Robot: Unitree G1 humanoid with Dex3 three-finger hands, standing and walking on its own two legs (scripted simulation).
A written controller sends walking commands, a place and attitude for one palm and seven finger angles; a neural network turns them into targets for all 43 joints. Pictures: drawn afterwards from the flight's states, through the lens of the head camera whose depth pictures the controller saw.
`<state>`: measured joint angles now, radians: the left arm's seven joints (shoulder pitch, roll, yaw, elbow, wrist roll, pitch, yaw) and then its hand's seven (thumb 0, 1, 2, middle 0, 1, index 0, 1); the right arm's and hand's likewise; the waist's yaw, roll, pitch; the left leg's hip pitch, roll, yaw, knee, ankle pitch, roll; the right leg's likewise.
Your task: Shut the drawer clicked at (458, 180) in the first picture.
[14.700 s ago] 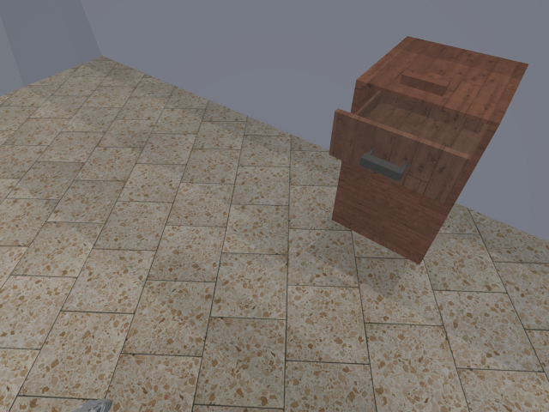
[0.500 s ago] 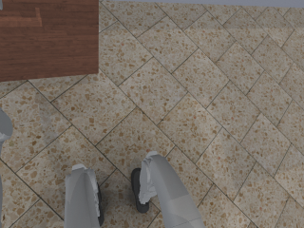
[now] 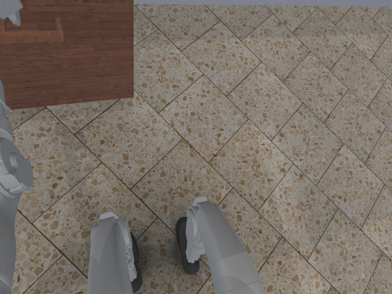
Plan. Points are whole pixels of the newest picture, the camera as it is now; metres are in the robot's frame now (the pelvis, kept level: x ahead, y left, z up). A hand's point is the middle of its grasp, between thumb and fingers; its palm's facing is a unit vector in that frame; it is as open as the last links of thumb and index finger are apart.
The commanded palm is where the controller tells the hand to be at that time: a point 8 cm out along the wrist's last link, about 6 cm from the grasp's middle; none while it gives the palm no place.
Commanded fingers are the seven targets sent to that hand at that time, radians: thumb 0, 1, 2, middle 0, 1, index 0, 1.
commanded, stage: pull the fist back off the drawer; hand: left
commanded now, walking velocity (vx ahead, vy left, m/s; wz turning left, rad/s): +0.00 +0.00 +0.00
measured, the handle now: out of the picture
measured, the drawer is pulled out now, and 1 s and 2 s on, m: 0.00 0.00 0.00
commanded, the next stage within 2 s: draw the hand back to the body in 0.22 s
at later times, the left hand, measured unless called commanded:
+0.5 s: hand (0, 11) +0.55 +0.22 +0.08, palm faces +0.09 -0.99 -0.07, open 3.3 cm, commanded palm +0.50 +0.25 +0.11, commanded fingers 0.00 0.90 0.90 -1.40 -1.60 -1.40 -1.60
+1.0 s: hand out of the picture +0.37 +0.24 +0.21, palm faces +0.24 -0.94 -0.24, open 3.3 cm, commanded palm +0.33 +0.28 +0.24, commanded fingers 0.00 0.90 0.90 -1.40 -1.60 -1.40 -1.60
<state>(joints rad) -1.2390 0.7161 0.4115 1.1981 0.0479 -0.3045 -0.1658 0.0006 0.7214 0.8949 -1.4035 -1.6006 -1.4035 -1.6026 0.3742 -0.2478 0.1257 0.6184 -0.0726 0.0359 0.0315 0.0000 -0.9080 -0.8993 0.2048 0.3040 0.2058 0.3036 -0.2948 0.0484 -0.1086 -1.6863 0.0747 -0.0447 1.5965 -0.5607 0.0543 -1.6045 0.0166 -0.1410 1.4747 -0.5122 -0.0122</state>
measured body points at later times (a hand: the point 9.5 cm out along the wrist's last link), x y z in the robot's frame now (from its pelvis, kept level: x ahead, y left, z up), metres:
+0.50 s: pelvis +0.05 -0.01 +0.05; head +0.25 +0.03 +0.45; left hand +0.54 +0.27 +0.08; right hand +0.10 -0.26 -0.07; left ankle +0.06 +0.09 -0.54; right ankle +0.08 -0.12 -0.54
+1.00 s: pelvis +0.08 +0.00 +0.17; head +0.12 +0.01 +0.62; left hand +0.35 +0.29 +0.22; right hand +0.26 -0.23 +0.08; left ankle +0.06 +0.09 -0.54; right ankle +0.08 -0.12 -0.54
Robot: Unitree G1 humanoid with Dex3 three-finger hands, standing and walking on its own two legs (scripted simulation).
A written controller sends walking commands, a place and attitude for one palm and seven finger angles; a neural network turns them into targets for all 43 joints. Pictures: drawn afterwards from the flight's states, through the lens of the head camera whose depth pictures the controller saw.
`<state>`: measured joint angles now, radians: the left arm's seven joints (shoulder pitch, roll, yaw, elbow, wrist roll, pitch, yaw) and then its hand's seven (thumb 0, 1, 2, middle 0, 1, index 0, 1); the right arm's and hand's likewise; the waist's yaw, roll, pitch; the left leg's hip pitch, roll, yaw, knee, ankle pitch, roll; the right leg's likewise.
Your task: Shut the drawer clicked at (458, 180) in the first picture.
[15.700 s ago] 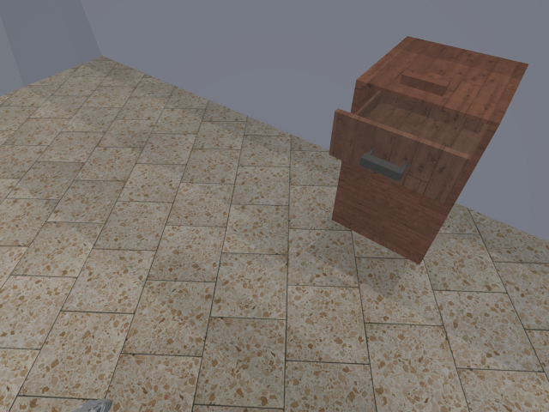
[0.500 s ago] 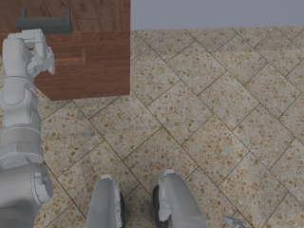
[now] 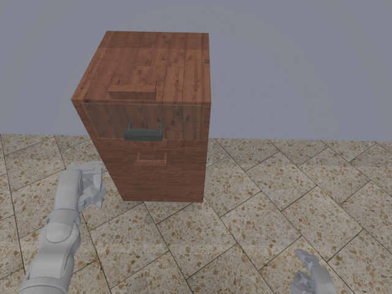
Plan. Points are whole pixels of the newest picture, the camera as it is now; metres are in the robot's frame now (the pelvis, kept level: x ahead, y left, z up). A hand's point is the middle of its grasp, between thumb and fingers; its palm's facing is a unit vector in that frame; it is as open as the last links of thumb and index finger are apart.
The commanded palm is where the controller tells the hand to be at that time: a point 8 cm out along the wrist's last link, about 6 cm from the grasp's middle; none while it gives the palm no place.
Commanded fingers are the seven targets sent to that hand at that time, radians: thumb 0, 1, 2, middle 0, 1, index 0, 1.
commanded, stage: draw the hand back to the body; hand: left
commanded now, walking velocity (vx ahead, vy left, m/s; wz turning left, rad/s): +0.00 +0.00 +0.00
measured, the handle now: (144, 129) +0.62 +0.20 -0.12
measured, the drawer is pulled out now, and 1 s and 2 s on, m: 0.00 0.00 0.00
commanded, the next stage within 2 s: step back with the hand held close in 0.70 s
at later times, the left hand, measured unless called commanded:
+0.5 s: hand (21, 219) +0.19 +0.23 +0.18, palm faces +0.39 -0.84 -0.39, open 3.3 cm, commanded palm +0.13 +0.27 +0.21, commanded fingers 0.00 0.90 0.90 -1.40 -1.60 -1.40 -1.60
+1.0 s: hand (18, 223) +0.18 +0.22 +0.20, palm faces +0.37 -0.81 -0.45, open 3.3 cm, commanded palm +0.12 +0.26 +0.21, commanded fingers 0.00 0.90 0.90 -1.40 -1.60 -1.40 -1.60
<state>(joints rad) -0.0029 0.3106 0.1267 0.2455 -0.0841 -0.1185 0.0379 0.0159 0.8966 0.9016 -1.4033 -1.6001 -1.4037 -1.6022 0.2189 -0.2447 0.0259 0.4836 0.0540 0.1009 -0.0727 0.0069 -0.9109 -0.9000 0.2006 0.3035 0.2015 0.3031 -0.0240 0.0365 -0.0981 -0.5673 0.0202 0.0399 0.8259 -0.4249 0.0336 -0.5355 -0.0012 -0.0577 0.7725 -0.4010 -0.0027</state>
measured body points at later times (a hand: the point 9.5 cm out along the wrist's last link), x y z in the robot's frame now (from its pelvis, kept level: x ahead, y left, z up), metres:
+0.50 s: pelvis +0.01 -0.01 +0.04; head -0.01 -0.04 +0.48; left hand +0.17 +0.27 +0.21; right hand +0.21 -0.22 -0.05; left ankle -0.01 +0.09 -0.71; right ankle -0.01 -0.12 -0.71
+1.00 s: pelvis -0.01 -0.02 +0.04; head +0.00 -0.04 +0.49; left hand +0.16 +0.26 +0.22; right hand +0.17 -0.25 -0.05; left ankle -0.01 +0.09 -0.71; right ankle -0.01 -0.12 -0.71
